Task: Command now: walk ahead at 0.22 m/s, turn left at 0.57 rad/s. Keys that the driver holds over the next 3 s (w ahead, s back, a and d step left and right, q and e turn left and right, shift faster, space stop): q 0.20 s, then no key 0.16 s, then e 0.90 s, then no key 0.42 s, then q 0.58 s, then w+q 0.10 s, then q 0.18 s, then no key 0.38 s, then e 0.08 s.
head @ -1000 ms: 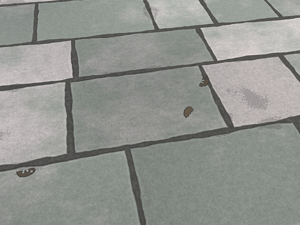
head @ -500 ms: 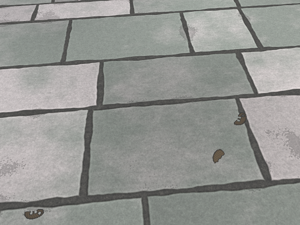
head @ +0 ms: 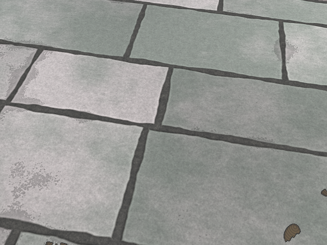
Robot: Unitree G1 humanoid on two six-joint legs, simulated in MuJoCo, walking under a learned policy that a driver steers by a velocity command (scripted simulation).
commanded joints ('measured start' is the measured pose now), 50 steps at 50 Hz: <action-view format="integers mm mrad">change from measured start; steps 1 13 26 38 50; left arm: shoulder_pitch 70 34 -4 32 72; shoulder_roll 54 188 142 46 176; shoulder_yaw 13 38 24 22 53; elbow -37 -75 -32 -53 -107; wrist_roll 9 47 -24 -32 -20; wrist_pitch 16 9 81 118 77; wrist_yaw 9 -1 -16 -22 -19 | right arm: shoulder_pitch -39 113 16 -106 -149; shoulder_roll -175 -36 -82 -139 -135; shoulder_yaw -48 -6 -13 -37 -36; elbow -75 -90 -18 -33 -37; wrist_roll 9 -12 -1 -1 -4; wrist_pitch -2 38 69 40 36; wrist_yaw -26 -55 -51 -70 -69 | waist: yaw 48 -29 11 14 56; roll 60 -177 -156 170 -49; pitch -168 -295 -164 -93 -161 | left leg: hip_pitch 42 -156 85 199 -378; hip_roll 218 -42 62 375 153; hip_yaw -162 -183 13 -70 -56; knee -69 522 54 -25 784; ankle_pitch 698 -501 -101 436 -374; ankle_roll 169 -73 -135 94 -153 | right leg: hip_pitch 61 638 350 27 534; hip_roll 42 -275 -84 53 -181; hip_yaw -31 373 258 -66 313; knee -172 -642 -746 -157 -713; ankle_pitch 126 1024 248 -71 586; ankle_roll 33 -256 -244 15 -315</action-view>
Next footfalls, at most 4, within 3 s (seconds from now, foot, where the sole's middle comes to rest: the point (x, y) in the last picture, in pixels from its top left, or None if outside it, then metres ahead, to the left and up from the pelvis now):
0.24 right None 0.26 -0.12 -0.78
0.56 left None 0.15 0.10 -0.78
0.90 right None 0.20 -0.16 -0.78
1.36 left None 0.25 0.06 -0.78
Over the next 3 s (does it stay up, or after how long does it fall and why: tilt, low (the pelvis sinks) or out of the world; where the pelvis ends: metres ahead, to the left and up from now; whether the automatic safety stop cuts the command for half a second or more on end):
stays up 0.22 -0.03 0.00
